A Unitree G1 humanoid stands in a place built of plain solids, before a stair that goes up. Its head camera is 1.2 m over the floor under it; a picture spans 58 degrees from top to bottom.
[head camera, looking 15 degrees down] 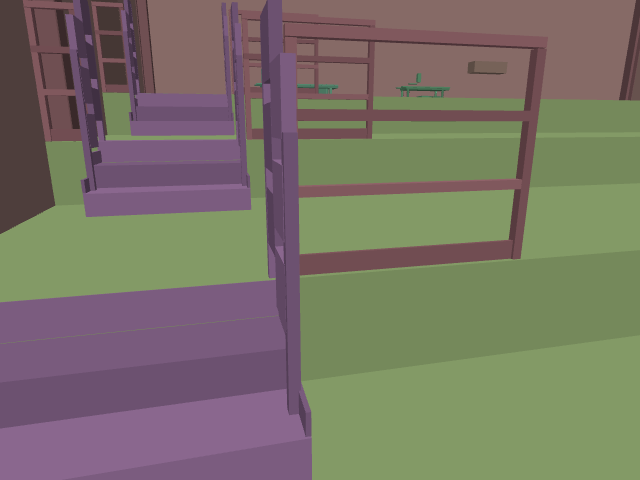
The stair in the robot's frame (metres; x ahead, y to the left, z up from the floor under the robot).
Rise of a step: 0.18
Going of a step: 0.30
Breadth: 1.22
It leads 13 degrees to the left of straight ahead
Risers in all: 3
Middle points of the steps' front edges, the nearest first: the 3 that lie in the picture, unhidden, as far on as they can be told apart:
1.10 0.62 0.18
1.39 0.69 0.35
1.68 0.76 0.53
